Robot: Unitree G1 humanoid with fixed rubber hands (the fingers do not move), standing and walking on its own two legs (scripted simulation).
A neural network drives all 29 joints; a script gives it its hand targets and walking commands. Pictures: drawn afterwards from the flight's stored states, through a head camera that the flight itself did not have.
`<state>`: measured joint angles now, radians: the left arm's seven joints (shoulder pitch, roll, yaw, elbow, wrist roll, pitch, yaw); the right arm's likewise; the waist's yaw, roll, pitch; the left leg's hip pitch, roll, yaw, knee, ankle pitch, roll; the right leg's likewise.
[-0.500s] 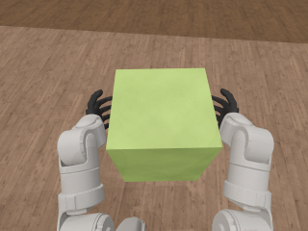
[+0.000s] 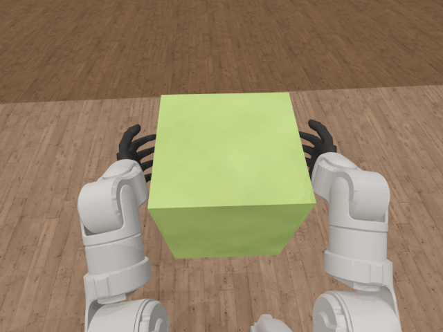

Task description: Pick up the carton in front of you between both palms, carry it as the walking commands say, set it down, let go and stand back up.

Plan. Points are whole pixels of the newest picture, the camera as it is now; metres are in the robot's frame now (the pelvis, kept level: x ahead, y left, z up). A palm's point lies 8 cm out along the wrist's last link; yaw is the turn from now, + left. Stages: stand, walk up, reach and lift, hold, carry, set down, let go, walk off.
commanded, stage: carry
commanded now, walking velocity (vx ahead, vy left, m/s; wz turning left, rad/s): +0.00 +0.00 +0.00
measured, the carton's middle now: (226, 183) +0.38 -0.03 +0.09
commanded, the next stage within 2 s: none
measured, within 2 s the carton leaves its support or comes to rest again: neither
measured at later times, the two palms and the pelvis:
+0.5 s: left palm (135, 82) +0.58 +0.14 +0.18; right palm (281, 73) +0.57 -0.16 +0.19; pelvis +0.23 -0.02 +0.03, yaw +0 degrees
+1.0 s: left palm (165, 63) +0.67 +0.08 +0.18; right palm (293, 62) +0.66 -0.22 +0.17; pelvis +0.33 -0.05 +0.02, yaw +0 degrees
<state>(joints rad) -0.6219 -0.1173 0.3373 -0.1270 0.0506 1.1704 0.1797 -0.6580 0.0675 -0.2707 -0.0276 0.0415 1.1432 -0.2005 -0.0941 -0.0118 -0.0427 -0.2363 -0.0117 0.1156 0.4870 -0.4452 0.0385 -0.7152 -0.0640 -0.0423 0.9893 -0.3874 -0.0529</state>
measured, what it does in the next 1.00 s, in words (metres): walks ahead: right foot 0.03 m higher, then left foot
